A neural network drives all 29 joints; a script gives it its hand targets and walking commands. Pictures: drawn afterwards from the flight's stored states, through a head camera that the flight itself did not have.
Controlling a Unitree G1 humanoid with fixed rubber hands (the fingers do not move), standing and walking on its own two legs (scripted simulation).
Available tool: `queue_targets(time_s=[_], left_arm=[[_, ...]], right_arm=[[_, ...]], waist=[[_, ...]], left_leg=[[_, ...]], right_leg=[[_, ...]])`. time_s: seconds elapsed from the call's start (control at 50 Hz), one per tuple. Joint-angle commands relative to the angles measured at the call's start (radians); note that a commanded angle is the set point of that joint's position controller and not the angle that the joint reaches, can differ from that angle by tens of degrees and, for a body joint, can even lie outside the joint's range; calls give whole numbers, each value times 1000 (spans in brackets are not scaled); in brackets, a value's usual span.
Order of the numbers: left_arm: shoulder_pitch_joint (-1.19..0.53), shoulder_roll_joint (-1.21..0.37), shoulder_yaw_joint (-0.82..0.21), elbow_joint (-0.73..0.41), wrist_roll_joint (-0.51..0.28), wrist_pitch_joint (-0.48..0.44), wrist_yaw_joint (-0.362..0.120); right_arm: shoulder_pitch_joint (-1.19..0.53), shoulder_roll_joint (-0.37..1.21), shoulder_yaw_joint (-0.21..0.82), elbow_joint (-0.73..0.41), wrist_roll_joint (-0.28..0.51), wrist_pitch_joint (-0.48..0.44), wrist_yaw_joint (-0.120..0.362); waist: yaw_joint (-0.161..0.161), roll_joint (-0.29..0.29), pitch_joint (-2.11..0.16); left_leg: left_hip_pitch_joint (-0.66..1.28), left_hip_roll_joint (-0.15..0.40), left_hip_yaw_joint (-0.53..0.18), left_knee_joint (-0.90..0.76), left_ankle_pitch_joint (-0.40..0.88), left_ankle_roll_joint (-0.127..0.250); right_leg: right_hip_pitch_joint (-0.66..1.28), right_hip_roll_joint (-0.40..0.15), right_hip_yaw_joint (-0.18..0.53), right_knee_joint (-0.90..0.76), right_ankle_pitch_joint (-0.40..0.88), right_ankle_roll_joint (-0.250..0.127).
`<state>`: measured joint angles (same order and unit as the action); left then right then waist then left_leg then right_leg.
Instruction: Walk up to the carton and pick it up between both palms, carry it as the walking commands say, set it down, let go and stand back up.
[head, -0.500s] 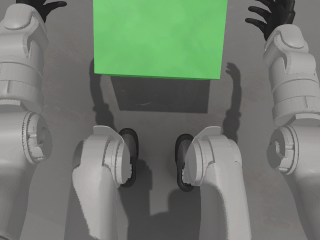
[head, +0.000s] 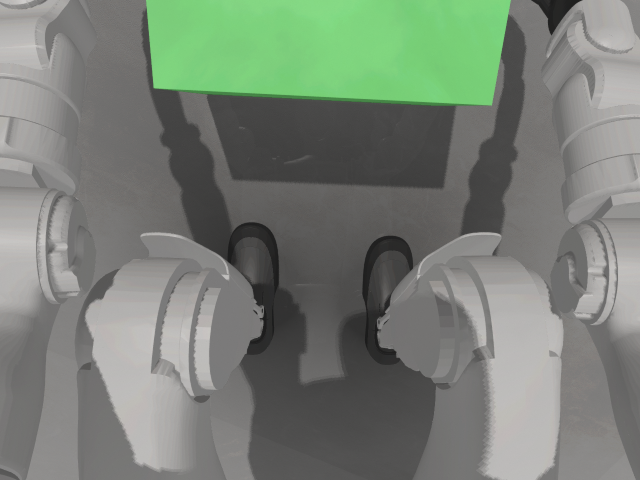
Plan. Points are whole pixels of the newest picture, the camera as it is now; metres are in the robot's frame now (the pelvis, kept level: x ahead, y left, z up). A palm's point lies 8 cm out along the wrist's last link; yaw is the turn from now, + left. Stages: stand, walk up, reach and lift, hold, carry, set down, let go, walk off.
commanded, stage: reach and lift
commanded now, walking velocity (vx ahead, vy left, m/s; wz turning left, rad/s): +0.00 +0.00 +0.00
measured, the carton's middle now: out of the picture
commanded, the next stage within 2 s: none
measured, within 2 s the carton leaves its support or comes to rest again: leaves its support in 1.36 s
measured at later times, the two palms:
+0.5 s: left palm out of the picture +0.54 +0.20 -0.18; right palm out of the picture +0.53 -0.19 -0.19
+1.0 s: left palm out of the picture +0.54 +0.19 -0.18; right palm out of the picture +0.53 -0.18 -0.18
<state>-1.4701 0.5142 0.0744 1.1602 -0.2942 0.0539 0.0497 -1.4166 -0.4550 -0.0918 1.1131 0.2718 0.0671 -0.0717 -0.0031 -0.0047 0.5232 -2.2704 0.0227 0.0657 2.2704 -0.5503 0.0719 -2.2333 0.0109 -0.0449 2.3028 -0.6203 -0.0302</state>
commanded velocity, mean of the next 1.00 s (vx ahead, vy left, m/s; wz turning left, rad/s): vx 0.00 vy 0.00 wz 0.00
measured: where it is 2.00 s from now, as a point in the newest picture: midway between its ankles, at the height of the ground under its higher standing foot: (319, 314)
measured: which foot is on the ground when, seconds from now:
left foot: down 0.00-1.00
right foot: down 0.00-1.00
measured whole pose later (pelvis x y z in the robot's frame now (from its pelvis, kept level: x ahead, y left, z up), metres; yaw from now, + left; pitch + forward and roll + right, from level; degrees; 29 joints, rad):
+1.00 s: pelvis -0.01 +0.00 +0.01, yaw -1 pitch +32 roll -1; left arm -1.57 0.43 0.00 1.27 -0.31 0.04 0.12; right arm -1.52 -0.39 -0.02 1.21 0.28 0.06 -0.13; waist 0.01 -0.01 0.51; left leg -2.26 0.01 0.05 2.23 -0.54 0.06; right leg -2.22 0.03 -0.04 2.25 -0.59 -0.02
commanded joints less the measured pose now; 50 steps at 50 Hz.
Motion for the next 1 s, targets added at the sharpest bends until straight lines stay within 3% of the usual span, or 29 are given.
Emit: queue_targets(time_s=[0.0,0.08,0.28,0.52,0.7,0.84,0.92,0.98], left_arm=[[-230,116,17,-74,-9,-22,-7],[-236,132,27,-38,15,-18,-3],[-296,90,-5,-38,11,-28,13],[-310,18,-27,-21,27,-44,35],[-355,-100,-85,-33,-9,-53,21],[-440,-312,-176,-61,-44,-55,-25],[-544,-595,-217,-99,-34,-38,-103],[-553,-695,-195,-121,-12,-17,-148]], right_arm=[[-247,-137,-18,-101,-3,-25,-1],[-246,-135,-16,-61,-6,-16,0],[-285,-111,-7,-40,-3,-28,-13],[-310,-34,26,-20,5,-40,-28],[-367,85,89,-51,24,-50,-13],[-464,295,164,-89,37,-53,31],[-573,581,227,-124,24,-31,108],[-605,688,216,-144,14,-14,155]], waist=[[-1,-3,-1324],[20,16,-1271],[-4,18,-1275],[13,9,-1282],[16,6,-1297],[11,2,-1320],[15,-17,-1283],[20,-16,-1246]], left_leg=[[631,-3,-100,-112,366,-45],[621,0,-97,-122,317,-45],[635,-8,-107,-134,315,-51],[636,-25,-109,-155,326,-53],[623,-30,-103,-167,327,-52],[606,-38,-103,-168,338,-53],[556,-60,-99,-164,322,-46],[533,-70,-92,-154,329,-42]], right_leg=[[516,-22,68,-193,377,43],[487,-22,68,-192,323,40],[480,-11,61,-202,312,36],[479,9,67,-218,319,40],[503,19,64,-224,333,43],[504,25,56,-219,345,44],[493,44,52,-212,340,37],[474,53,46,-199,346,29]])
